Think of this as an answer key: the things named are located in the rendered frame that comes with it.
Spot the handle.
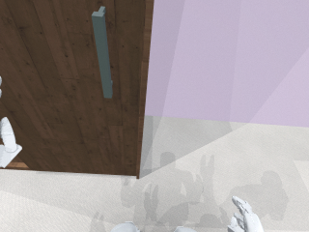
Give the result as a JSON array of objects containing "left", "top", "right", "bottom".
[{"left": 91, "top": 6, "right": 113, "bottom": 99}]

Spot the left robot hand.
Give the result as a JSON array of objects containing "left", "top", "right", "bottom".
[{"left": 0, "top": 76, "right": 22, "bottom": 168}]

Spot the right robot hand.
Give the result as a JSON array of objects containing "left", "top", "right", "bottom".
[{"left": 227, "top": 195, "right": 265, "bottom": 232}]

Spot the wardrobe door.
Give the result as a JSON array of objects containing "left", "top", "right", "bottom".
[
  {"left": 0, "top": 139, "right": 23, "bottom": 162},
  {"left": 0, "top": 0, "right": 145, "bottom": 176}
]

